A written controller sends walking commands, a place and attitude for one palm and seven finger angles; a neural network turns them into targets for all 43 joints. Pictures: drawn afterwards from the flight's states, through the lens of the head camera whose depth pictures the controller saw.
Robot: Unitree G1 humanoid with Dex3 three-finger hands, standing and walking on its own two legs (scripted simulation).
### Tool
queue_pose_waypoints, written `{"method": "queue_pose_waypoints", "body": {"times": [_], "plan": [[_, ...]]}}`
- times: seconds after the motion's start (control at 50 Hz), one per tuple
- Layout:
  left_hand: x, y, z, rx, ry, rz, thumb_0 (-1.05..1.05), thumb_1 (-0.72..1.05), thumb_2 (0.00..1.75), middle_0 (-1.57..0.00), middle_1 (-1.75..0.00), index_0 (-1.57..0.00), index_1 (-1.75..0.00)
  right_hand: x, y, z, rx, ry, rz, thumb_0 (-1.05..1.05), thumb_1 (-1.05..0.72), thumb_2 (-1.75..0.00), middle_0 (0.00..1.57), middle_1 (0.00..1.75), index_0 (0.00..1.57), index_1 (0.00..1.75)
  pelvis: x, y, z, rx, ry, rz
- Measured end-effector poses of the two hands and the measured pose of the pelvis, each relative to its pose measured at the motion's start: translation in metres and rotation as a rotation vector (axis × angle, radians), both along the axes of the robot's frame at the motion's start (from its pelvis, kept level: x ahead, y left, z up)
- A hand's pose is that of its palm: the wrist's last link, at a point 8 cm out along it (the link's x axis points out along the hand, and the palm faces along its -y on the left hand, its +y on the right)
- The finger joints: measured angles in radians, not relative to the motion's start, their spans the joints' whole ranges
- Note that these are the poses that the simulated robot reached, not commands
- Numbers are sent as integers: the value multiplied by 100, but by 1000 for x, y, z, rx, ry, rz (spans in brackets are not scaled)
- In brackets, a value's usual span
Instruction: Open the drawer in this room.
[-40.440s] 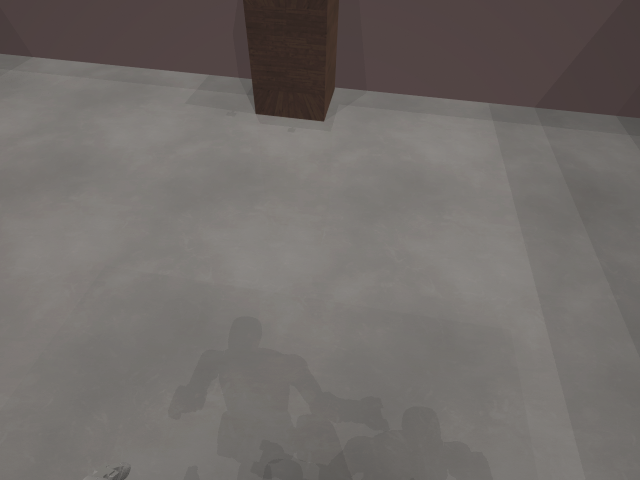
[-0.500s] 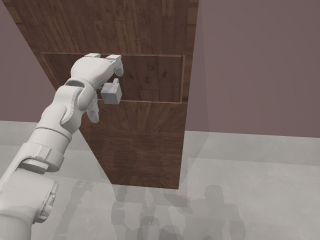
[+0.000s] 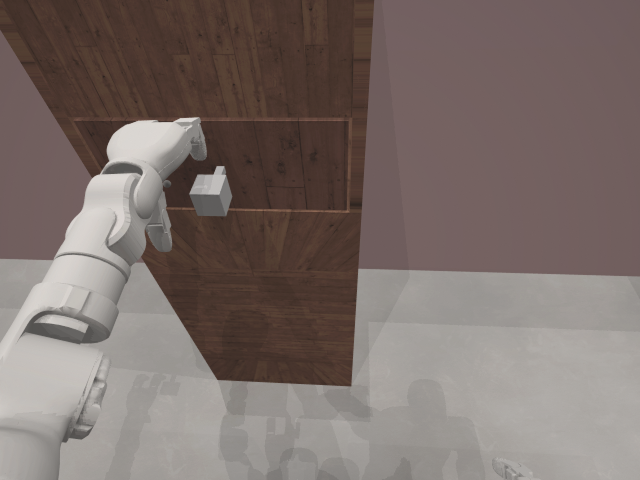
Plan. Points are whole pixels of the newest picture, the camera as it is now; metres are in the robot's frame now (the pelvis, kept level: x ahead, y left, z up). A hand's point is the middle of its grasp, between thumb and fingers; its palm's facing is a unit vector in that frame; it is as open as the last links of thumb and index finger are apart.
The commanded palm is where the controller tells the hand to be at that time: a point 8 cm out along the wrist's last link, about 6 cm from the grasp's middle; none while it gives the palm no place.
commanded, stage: move the hooked fingers above the handle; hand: left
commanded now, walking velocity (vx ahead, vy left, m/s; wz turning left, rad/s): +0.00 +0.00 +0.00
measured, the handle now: (215, 186) +0.50 +0.17 +0.10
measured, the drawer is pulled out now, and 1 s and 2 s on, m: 0.00 0.00 0.00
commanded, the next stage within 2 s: lower the fingers behind the handle in 1.30 s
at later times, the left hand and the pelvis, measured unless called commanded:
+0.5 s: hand (191, 153) +0.47 +0.17 +0.19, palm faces +0.04 -0.04 -1.00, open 13.4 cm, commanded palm +0.43 +0.20 +0.23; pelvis +0.01 +0.00 +0.00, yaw +0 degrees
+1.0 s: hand (166, 152) +0.46 +0.20 +0.19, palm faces +0.07 -0.03 -1.00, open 13.8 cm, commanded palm +0.43 +0.20 +0.23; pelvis +0.01 +0.01 +0.00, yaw +1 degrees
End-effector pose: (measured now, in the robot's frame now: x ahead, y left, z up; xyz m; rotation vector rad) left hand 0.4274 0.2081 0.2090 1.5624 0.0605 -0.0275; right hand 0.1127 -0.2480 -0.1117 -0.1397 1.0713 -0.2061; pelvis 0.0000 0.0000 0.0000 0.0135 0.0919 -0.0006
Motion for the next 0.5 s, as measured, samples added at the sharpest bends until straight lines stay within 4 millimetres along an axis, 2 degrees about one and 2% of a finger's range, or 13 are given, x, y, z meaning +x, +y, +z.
{"method": "queue_pose_waypoints", "body": {"times": [0.06,0.14,0.22,0.3,0.38,0.46,0.5], "plan": [[-13,-2,-3,18,-11,-69,0,-49,30,-34,-121,-32,-122,-2,-7,-1,-25,25,15,1,-90,-89,20,30,21,30,1,0,0,-4,-4,17],[-22,-21,1,-1,-55,-180,0,-49,30,-33,-121,-32,-121,2,-10,-5,-41,48,35,1,-90,-89,20,30,20,30,4,3,0,-7,-10,39],[-10,-36,12,-35,-113,-204,0,-49,30,-33,-121,-32,-120,8,-5,-6,-23,37,37,1,-90,-89,19,30,20,30,5,5,0,-6,-3,37],[10,-35,26,-46,-153,-130,0,-49,30,-34,-122,-32,-120,12,5,-8,14,22,28,1,-90,-89,19,30,20,30,7,6,0,-4,13,19],[15,-38,33,-36,-144,-103,0,-49,30,-42,-128,-38,-127,11,13,-12,46,35,33,1,-90,-89,20,30,20,30,9,6,0,-2,17,9],[15,-40,34,-39,-124,-78,0,-49,30,-41,-127,-38,-129,10,16,-11,59,39,29,1,-90,-89,20,30,20,30,9,5,0,1,11,2],[15,-34,30,-30,-99,-53,0,-49,30,-39,-125,-37,-128,10,15,-10,57,34,23,1,-90,-89,20,30,21,30,8,3,1,2,8,-2]]}}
